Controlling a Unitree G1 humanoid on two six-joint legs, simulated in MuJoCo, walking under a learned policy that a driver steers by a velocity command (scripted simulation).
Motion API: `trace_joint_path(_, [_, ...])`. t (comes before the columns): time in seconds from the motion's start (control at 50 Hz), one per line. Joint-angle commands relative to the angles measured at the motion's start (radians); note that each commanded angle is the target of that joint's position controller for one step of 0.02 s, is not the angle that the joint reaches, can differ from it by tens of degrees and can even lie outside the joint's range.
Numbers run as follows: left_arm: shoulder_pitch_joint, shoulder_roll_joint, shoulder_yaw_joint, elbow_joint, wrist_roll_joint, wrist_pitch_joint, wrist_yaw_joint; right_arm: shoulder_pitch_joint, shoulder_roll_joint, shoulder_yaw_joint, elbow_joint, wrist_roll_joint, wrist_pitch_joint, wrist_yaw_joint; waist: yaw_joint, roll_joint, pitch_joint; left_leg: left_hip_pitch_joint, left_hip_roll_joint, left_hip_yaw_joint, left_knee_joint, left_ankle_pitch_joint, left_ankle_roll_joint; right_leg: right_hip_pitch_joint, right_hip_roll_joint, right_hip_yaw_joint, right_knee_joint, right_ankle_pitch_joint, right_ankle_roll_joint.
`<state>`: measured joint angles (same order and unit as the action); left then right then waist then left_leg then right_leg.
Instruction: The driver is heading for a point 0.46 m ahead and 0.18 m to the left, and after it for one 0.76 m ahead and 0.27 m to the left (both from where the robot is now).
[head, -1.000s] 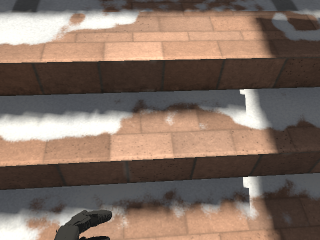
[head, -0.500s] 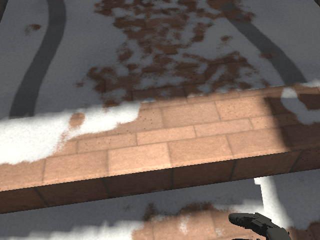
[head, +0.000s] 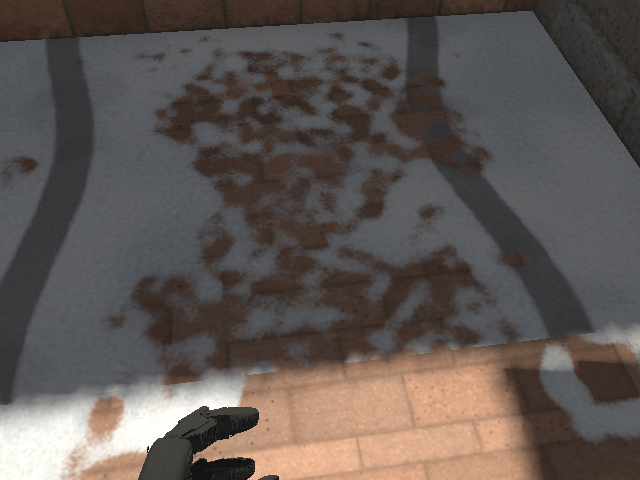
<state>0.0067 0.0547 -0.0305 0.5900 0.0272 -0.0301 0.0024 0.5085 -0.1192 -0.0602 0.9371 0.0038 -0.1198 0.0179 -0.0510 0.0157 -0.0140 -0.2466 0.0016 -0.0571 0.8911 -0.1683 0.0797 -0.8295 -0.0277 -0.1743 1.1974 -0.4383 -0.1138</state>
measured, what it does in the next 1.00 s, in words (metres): climbs, turning left: left foot 0.15 m higher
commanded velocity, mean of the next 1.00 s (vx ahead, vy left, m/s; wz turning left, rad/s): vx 0.34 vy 0.00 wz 0.49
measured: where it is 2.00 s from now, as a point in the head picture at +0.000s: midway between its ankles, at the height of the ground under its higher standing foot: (217, 364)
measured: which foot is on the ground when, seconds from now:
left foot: up 0.00-0.44, down 0.46-1.00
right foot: down 0.00-0.50, up 0.52-1.00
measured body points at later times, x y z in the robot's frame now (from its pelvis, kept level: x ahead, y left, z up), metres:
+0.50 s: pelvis +0.28 +0.07 +0.13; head +0.33 +0.06 +0.57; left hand +0.16 +0.28 -0.01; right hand +0.56 -0.05 +0.04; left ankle +0.40 +0.15 -0.48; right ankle +0.12 -0.09 -0.59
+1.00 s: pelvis +0.49 +0.13 +0.27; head +0.49 +0.17 +0.71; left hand +0.55 +0.42 +0.16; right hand +0.67 -0.08 +0.17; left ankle +0.41 +0.15 -0.48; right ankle +0.70 +0.09 -0.40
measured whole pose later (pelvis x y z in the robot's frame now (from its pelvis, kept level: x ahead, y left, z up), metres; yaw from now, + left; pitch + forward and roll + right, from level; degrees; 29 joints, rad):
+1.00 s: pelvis +0.49 +0.13 +0.27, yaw +33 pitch +3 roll -1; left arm 0.08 0.20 0.03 0.68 0.06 0.01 0.00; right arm 0.40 -0.20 -0.07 0.70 -0.01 -0.04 -0.07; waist -0.07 -0.06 -0.01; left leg -0.14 -0.16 -0.21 0.41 -0.28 0.11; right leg -0.75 -0.03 0.01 0.90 -0.06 0.01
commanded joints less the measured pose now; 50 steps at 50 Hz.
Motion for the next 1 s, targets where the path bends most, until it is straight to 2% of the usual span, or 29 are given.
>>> trace_joint_path(0.02, [0.153,0.241,0.123,0.037,-0.019,-0.013,0.010,-0.168,-0.049,-0.038,-0.260,-0.050,-0.012,0.009,0.100,-0.092,-0.264,-0.566,-0.012,-0.078,1.047,0.071,0.002,0.607,-0.366,0.981,-0.881,-0.431,-0.193])
trace_joint_path(0.04, [0.168,0.180,0.107,0.118,-0.027,-0.037,0.006,-0.235,-0.034,-0.022,-0.303,-0.068,-0.007,-0.006,0.083,-0.009,-0.096,-0.668,0.007,-0.034,1.105,0.078,0.017,0.504,-0.341,0.810,-0.836,-0.346,-0.157])
trace_joint_path(0.06, [0.212,0.114,0.088,0.193,-0.005,-0.055,0.003,-0.244,-0.006,-0.009,-0.312,-0.056,0.010,-0.016,0.044,0.036,-0.020,-0.703,0.017,-0.057,1.119,0.093,0.039,0.441,-0.302,0.647,-0.804,-0.162,-0.114])
trace_joint_path(0.08, [0.229,0.050,0.071,0.246,0.014,-0.065,0.000,-0.199,0.027,0.008,-0.297,-0.037,0.034,-0.017,-0.005,0.038,0.010,-0.714,0.002,-0.075,1.154,0.076,0.050,0.402,-0.271,0.514,-0.797,-0.035,-0.070])
trace_joint_path(0.12, [0.304,0.026,0.064,0.332,0.016,-0.086,-0.011,-0.178,0.087,0.039,-0.297,-0.021,0.070,-0.019,-0.041,-0.009,0.065,-0.828,-0.002,-0.109,1.172,0.042,0.062,0.418,-0.240,0.335,-0.813,0.086,-0.016])
trace_joint_path(0.18, [0.310,0.064,0.063,0.342,0.011,-0.114,-0.010,-0.238,0.035,0.028,-0.293,-0.029,0.098,-0.019,-0.038,0.009,0.099,-0.861,-0.017,-0.083,1.031,0.115,0.040,0.396,-0.235,0.161,-0.874,0.152,0.015])
trace_joint_path(0.2, [0.365,0.112,0.067,0.363,0.020,-0.129,-0.009,-0.335,0.058,0.035,-0.322,-0.028,0.105,-0.033,0.004,-0.045,0.111,-0.951,-0.054,-0.018,1.255,0.079,0.041,0.439,-0.284,0.169,-0.916,0.272,-0.021])
trace_joint_path(0.22, [0.370,0.184,0.083,0.364,0.011,-0.138,-0.015,-0.403,0.060,0.038,-0.380,-0.025,0.117,-0.039,-0.010,-0.072,0.104,-1.009,-0.039,-0.023,1.257,-0.033,0.044,0.488,-0.275,0.155,-0.970,0.252,-0.021])
trace_joint_path(0.28, [0.447,0.204,0.087,0.393,0.009,-0.147,-0.015,-0.546,0.015,0.034,-0.447,-0.036,0.124,-0.063,0.015,-0.047,0.123,-1.180,-0.015,-0.030,1.240,-0.164,0.066,0.684,-0.278,0.111,-1.024,0.190,-0.007])
trace_joint_path(0.3, [0.483,0.183,0.084,0.407,0.004,-0.136,-0.009,-0.607,0.027,0.048,-0.482,-0.038,0.124,-0.056,0.010,-0.021,0.128,-1.157,0.016,0.001,1.062,-0.155,0.065,0.689,-0.233,0.063,-1.046,0.150,0.028])
trace_joint_path(0.34, [0.528,0.200,0.085,0.404,0.011,-0.124,0.017,-0.646,-0.018,0.046,-0.490,-0.040,0.132,-0.029,0.052,-0.051,0.102,-1.064,0.032,0.145,0.841,-0.147,0.049,0.727,-0.211,0.003,-1.122,0.224,-0.010])
trace_joint_path(0.38, [0.530,0.219,0.091,0.409,-0.018,-0.106,0.042,-0.667,0.005,0.058,-0.510,-0.023,0.145,0.005,0.054,-0.128,0.085,-0.869,0.096,0.204,0.554,-0.249,0.089,0.786,-0.217,-0.061,-1.243,0.426,-0.043])
trace_joint_path(0.4, [0.491,0.231,0.086,0.370,-0.034,-0.095,0.051,-0.623,0.007,0.055,-0.474,-0.016,0.147,0.012,0.045,-0.084,0.046,-0.653,0.033,0.312,0.429,-0.329,0.115,0.765,-0.219,-0.118,-1.190,0.830,-0.048])
trace_joint_path(0.42, [0.512,0.285,0.097,0.357,-0.037,-0.085,0.062,-0.555,0.013,0.051,-0.448,-0.016,0.155,0.006,0.014,-0.115,-0.040,-0.505,-0.041,0.374,0.414,-0.368,0.121,0.818,-0.247,-0.130,-1.036,1.411,-0.055])
trace_joint_path(0.44, [0.508,0.355,0.113,0.341,-0.038,-0.076,0.063,-0.446,-0.008,0.040,-0.419,-0.007,0.158,-0.002,-0.034,-0.182,-0.125,-0.428,-0.088,0.370,0.352,-0.394,0.129,0.910,-0.281,-0.120,-0.865,1.731,-0.042])
trace_joint_path(0.46, [0.464,0.401,0.126,0.313,-0.049,-0.070,0.043,-0.298,-0.063,0.024,-0.381,-0.002,0.146,-0.005,-0.091,-0.213,-0.224,-0.274,-0.131,0.321,0.227,-0.354,0.155,0.958,-0.301,-0.112,-0.639,1.830,-0.029])
trace_joint_path(0.48, [0.441,0.401,0.129,0.263,-0.065,-0.077,0.022,-0.193,-0.137,-0.006,-0.349,0.000,0.132,-0.011,-0.129,-0.221,-0.315,-0.043,-0.148,0.151,0.081,-0.314,0.179,0.829,-0.254,-0.104,-0.369,1.631,0.020])
trace_joint_path(0.5, [0.372,0.351,0.125,0.153,-0.054,-0.094,-0.014,-0.169,-0.256,-0.050,-0.339,0.006,0.128,-0.023,-0.126,-0.002,-0.336,0.150,0.040,-0.384,-0.186,-0.548,0.280,0.418,-0.093,-0.069,0.067,1.042,0.103])
trace_joint_path(0.52, [0.292,0.306,0.135,0.096,-0.016,-0.111,-0.050,-0.284,-0.321,-0.082,-0.380,0.009,0.138,-0.016,-0.070,0.103,-0.397,0.177,0.168,-0.860,-0.515,-0.500,0.305,0.231,0.073,0.145,0.456,0.237,0.143])
trace_joint_path(0.54, [0.313,0.207,0.114,0.047,-0.005,-0.119,-0.050,-0.378,-0.306,-0.078,-0.401,-0.021,0.128,-0.018,0.007,0.062,-0.382,0.118,0.206,-0.848,-0.547,-0.340,0.282,0.154,0.032,0.296,0.653,0.277,0.124])
trace_joint_path(0.56, [0.325,0.168,0.101,0.040,-0.007,-0.123,-0.031,-0.389,-0.249,-0.065,-0.364,-0.026,0.111,-0.022,0.047,-0.023,-0.290,-0.005,0.195,-0.772,-0.510,-0.302,0.244,0.124,0.014,0.287,0.714,0.336,0.114])
trace_joint_path(0.58, [0.311,0.145,0.094,0.015,-0.001,-0.118,-0.006,-0.372,-0.209,-0.056,-0.320,-0.034,0.094,-0.029,0.074,-0.086,-0.111,-0.147,0.165,-0.624,-0.455,-0.119,0.208,0.051,-0.006,0.270,0.695,0.304,0.100])
trace_joint_path(0.62, [0.329,0.084,0.058,-0.017,0.036,-0.078,0.030,-0.370,-0.183,-0.045,-0.269,-0.044,0.064,-0.036,0.149,-0.082,-0.007,-0.279,0.095,-0.381,-0.381,0.197,0.171,0.011,-0.037,0.282,0.645,0.236,0.095])
trace_joint_path(0.68, [0.291,0.191,0.076,-0.021,0.047,-0.032,0.041,-0.329,-0.179,-0.033,-0.260,-0.017,0.063,-0.044,0.135,-0.079,-0.014,-0.215,0.051,-0.231,-0.427,0.445,0.134,0.022,-0.074,0.276,0.325,0.210,0.149])
trace_joint_path(0.72, [0.256,0.231,0.086,-0.014,0.042,-0.008,0.046,-0.271,-0.215,-0.039,-0.265,-0.018,0.044,-0.041,0.102,-0.044,-0.064,-0.103,0.046,-0.205,-0.427,0.736,0.071,0.020,-0.072,0.218,0.198,0.257,0.160])
trace_joint_path(0.8, [0.123,0.190,0.073,-0.026,0.034,0.019,0.024,-0.128,-0.245,-0.055,-0.251,-0.006,0.048,-0.064,0.012,0.015,-0.129,0.146,0.066,-0.227,-0.426,0.787,0.005,-0.063,-0.036,0.197,0.020,0.372,0.142])
trace_joint_path(0.86, [0.028,0.176,0.065,-0.028,0.036,0.023,0.013,-0.106,-0.217,-0.045,-0.274,-0.006,0.060,-0.074,-0.022,0.052,-0.107,0.229,0.086,-0.252,-0.447,0.745,0.007,-0.089,-0.018,0.185,-0.128,0.452,0.133])
trace_joint_path(0.92, [-0.023,0.176,0.064,-0.022,0.036,0.023,0.008,-0.070,-0.204,-0.038,-0.277,-0.014,0.067,-0.082,-0.037,0.119,-0.082,0.271,0.093,-0.265,-0.467,0.789,0.006,-0.066,-0.006,0.180,-0.220,0.428,0.126])
trace_joint_path(1.0, [-0.049,0.198,0.068,-0.008,0.018,0.019,-0.019,-0.055,-0.196,-0.034,-0.276,-0.024,0.068,-0.093,-0.028,0.116,-0.043,0.299,0.115,-0.290,-0.477,0.787,0.045,0.021,0.006,0.187,-0.362,0.334,0.113])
